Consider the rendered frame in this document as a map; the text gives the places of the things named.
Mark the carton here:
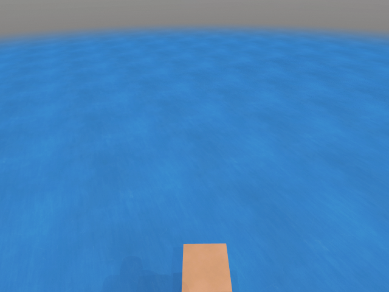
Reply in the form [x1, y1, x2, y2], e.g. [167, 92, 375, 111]
[182, 243, 232, 292]

